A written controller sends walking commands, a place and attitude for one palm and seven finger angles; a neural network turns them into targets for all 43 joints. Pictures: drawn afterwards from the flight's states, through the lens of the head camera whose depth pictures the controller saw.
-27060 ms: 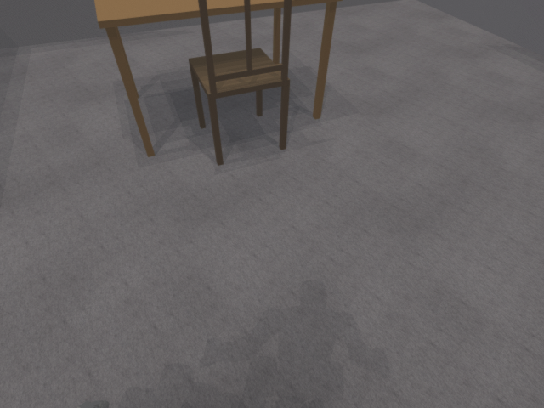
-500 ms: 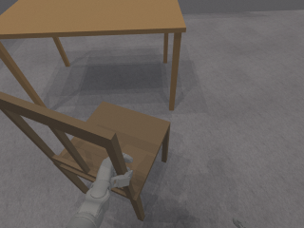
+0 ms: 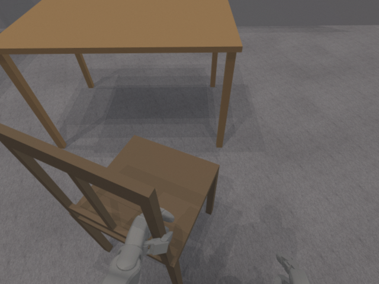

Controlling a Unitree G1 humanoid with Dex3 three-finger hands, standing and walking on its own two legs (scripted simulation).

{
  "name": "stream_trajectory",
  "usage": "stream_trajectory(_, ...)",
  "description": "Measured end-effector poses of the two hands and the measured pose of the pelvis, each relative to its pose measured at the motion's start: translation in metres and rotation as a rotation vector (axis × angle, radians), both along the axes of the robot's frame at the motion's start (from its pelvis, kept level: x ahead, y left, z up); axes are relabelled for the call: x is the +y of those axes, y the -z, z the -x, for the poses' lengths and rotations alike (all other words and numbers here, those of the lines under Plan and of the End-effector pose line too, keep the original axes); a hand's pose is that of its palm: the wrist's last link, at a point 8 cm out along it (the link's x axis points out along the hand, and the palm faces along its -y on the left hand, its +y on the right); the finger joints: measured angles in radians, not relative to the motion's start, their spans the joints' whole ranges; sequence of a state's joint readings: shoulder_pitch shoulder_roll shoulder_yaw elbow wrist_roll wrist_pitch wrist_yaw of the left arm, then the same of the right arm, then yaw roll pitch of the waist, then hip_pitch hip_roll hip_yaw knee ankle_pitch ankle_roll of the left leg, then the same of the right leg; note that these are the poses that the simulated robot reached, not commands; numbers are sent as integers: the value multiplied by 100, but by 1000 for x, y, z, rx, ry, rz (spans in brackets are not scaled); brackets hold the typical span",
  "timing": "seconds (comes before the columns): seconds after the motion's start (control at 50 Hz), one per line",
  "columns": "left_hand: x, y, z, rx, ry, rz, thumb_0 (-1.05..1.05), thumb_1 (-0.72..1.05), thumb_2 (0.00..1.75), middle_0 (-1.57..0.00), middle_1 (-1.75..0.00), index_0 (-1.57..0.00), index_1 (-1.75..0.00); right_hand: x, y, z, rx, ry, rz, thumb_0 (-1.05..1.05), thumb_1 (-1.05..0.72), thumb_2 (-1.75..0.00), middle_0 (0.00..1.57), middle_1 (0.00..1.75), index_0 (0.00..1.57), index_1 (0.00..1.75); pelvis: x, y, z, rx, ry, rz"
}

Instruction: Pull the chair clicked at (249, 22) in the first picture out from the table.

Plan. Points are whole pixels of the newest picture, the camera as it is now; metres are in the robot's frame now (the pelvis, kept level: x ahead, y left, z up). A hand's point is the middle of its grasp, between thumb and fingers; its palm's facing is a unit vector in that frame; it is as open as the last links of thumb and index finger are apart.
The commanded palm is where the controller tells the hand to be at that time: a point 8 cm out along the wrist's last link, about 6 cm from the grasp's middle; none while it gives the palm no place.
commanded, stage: stop walking, hand still on the chair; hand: left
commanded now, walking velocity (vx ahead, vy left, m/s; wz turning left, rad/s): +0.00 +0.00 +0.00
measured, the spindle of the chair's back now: (96, 203) +0.32 +0.27 -0.08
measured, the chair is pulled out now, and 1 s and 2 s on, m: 0.56 0.56 0.56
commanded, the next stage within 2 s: open the thumb and straighten the fingers in 0.10 s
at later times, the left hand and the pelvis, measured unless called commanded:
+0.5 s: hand (159, 236) +0.24 +0.09 -0.07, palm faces -0.15 -0.98 -0.10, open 9.7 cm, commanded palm +0.22 +0.15 -0.05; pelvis +0.00 -0.01 -0.03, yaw +1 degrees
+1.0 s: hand (152, 242) +0.23 +0.10 -0.07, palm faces -0.12 -0.99 -0.10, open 17.2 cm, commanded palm +0.22 +0.16 -0.05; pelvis +0.01 -0.01 -0.05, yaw +3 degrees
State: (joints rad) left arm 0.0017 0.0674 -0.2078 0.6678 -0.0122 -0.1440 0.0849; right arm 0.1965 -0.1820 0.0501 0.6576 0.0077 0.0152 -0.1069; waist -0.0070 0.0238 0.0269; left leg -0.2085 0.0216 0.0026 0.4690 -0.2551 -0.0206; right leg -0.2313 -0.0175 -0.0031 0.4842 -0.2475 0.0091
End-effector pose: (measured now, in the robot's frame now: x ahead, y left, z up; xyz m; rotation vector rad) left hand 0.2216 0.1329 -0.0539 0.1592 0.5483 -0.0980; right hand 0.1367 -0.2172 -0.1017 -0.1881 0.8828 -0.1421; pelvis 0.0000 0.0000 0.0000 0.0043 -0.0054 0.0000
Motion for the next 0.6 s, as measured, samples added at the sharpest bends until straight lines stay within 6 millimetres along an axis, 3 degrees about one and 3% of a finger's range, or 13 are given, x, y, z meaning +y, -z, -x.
stream_trajectory(0.22, 0, 0, 0, 3, -7, 3, 13, 59, 75, -25, -128, -50, -145, -17, -3, -1, 18, 19, 34, 0, -90, -90, 20, 30, 20, 30, -4, -1, -5, 4, -6, 1)
stream_trajectory(0.34, 4, 2, -2, -25, 3, 53, 11, 51, 72, -30, -134, -50, -145, -30, -1, 5, -17, 35, -14, 1, -90, -90, 20, 30, 20, 30, -8, 10, -4, 69, -18, -5)
stream_trajectory(0.48, 10, 0, -7, -65, 23, 35, 5, 9, 51, -42, -138, -49, -143, -39, 11, 4, -69, 29, -12, 1, -90, -90, 20, 30, 20, 30, -7, 28, 0, 125, -16, -5)
stream_trajectory(0.6, 19, 2, -6, -29, -3, 15, 2, -30, 32, -40, -121, -42, -123, -34, 19, -2, -103, 24, -20, 1, -91, -90, 20, 30, 20, 30, -7, 36, -2, 151, -19, -4)
